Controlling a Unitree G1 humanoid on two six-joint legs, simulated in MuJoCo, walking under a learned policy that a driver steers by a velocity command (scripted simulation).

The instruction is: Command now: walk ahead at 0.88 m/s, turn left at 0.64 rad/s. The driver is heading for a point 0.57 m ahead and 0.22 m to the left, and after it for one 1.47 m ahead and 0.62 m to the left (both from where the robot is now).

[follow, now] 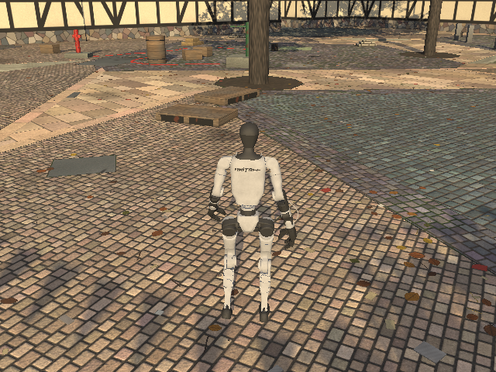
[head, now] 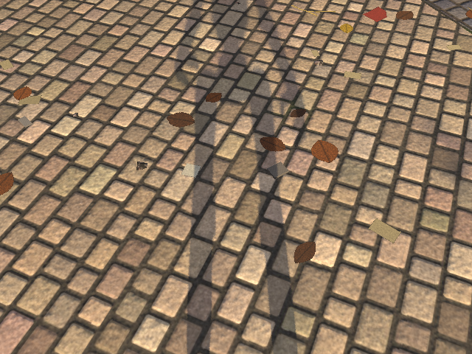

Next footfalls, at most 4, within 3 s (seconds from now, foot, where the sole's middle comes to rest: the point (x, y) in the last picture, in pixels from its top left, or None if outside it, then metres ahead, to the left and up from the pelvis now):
0.36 left None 0.42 0.11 -0.77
0.74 right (167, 253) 0.83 0.20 -0.77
1.10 left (125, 310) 0.65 0.32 -0.77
1.48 right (195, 273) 0.75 0.11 -0.77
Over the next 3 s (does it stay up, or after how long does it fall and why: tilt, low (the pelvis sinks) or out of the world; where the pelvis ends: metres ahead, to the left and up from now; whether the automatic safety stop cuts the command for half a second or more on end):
stays up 0.68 0.19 0.00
